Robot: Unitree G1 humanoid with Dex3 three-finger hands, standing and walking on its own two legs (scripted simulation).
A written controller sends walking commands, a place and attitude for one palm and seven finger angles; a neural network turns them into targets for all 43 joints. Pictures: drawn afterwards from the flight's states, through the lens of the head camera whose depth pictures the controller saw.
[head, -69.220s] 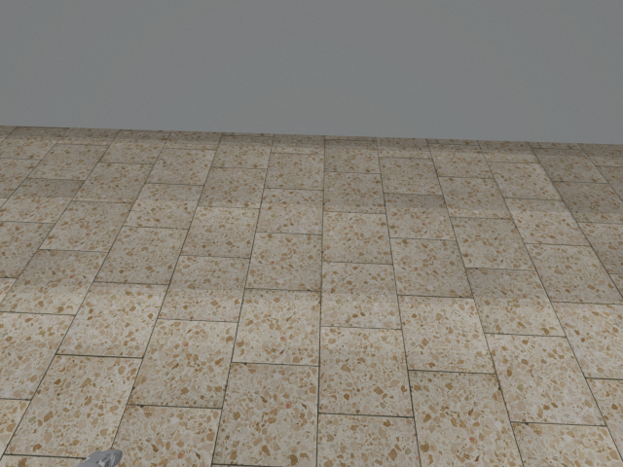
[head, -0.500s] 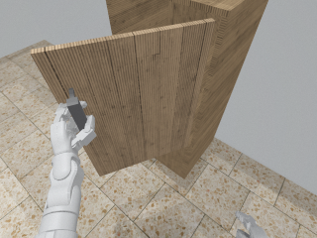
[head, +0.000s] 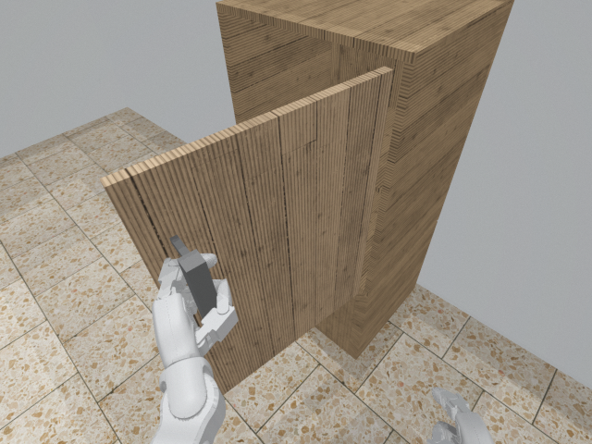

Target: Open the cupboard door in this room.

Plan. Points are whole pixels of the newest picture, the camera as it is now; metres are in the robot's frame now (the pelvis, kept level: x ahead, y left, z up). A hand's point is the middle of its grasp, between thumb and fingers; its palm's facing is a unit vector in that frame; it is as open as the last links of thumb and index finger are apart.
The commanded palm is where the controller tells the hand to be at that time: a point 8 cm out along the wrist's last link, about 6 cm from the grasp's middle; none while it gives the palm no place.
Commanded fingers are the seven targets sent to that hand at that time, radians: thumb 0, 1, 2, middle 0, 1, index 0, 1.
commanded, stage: open thumb and fingers to let go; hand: left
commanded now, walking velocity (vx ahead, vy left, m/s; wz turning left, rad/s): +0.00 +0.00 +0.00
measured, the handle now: (196, 283) +0.30 +0.15 +0.09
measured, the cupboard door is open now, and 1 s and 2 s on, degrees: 81 80 82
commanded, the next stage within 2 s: slide the hand sideways off the handle in 0.86 s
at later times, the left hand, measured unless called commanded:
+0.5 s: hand (222, 304) +0.27 +0.11 +0.10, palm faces +0.39 -0.92 +0.03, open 11.4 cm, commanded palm +0.22 +0.15 +0.09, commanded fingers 0.00 -0.50 0.30 -0.28 -1.10 -0.28 -1.10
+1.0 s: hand (220, 305) +0.27 +0.11 +0.09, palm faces +0.35 -0.94 +0.00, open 14.4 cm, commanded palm +0.22 +0.15 +0.09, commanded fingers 0.00 -0.50 0.30 -0.15 -0.30 -0.15 -0.30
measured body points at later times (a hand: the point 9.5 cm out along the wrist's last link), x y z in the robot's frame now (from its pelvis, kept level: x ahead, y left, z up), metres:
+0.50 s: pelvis -0.01 +0.00 +0.00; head -0.03 -0.02 +0.45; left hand +0.24 +0.16 +0.10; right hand +0.17 -0.21 -0.09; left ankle -0.01 +0.14 -0.72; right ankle -0.01 -0.08 -0.72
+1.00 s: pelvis -0.01 +0.03 +0.00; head -0.02 +0.02 +0.45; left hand +0.24 +0.16 +0.10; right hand +0.17 -0.17 -0.09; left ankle -0.01 +0.14 -0.72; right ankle -0.01 -0.08 -0.72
